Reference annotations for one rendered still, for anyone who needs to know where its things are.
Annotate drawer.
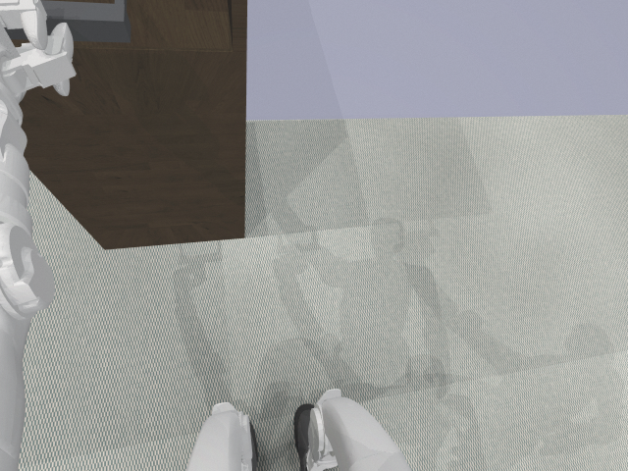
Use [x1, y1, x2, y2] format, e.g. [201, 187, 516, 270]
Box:
[11, 0, 230, 49]

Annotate right robot shin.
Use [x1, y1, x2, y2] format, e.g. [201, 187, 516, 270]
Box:
[306, 389, 341, 471]

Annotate left robot upper arm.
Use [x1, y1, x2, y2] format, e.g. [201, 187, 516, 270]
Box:
[0, 221, 55, 471]

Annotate left robot hand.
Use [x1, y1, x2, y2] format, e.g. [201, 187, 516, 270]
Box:
[0, 0, 77, 104]

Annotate robot right foot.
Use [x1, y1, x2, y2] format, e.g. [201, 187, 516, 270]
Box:
[294, 403, 325, 471]

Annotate robot left forearm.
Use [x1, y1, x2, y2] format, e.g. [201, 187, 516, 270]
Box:
[0, 82, 32, 239]

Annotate handle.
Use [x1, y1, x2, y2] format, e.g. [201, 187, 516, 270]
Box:
[4, 0, 131, 43]

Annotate cabinet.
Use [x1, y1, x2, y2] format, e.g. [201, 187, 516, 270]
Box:
[13, 0, 247, 250]

